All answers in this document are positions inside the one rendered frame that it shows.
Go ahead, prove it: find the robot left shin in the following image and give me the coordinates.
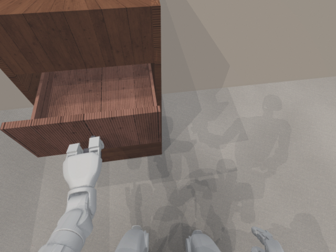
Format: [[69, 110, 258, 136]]
[[131, 225, 142, 230]]

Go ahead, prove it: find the left robot forearm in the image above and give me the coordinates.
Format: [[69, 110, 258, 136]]
[[38, 186, 97, 252]]

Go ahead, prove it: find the cabinet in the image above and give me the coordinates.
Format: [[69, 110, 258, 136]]
[[0, 0, 162, 162]]

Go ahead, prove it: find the drawer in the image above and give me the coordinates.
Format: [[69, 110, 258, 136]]
[[0, 63, 161, 158]]

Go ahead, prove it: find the robot right hand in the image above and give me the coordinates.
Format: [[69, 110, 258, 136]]
[[251, 226, 284, 252]]

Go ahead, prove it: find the robot shin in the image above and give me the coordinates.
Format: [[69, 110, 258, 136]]
[[131, 225, 142, 230], [192, 230, 202, 235]]

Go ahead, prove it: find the robot right shin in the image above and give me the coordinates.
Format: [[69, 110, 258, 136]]
[[192, 230, 202, 235]]

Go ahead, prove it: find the robot left hand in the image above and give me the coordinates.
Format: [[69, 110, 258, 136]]
[[63, 136, 104, 190]]

